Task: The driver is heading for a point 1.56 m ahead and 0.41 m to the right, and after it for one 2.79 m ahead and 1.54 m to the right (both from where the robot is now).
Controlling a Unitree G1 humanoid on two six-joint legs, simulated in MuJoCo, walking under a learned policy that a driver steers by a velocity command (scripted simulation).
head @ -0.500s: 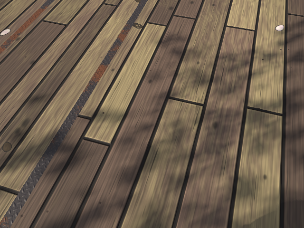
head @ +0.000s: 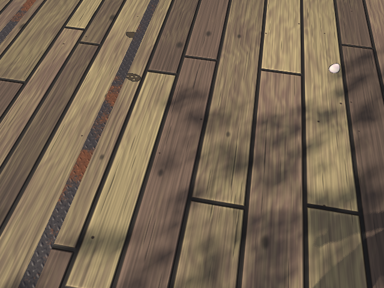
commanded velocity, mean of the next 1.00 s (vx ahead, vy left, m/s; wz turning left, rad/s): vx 0.11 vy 0.00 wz -0.38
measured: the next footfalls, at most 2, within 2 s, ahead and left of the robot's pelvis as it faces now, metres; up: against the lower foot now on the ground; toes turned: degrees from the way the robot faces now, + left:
right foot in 0.14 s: +0.31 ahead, -0.06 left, +0.00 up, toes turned -8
left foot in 0.64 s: +0.45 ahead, +0.07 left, +0.00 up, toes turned -41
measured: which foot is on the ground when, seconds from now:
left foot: down 0.00-0.14, up 0.16-0.62, down 0.64-1.00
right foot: up 0.00-0.12, down 0.14-0.64, up 0.66-1.00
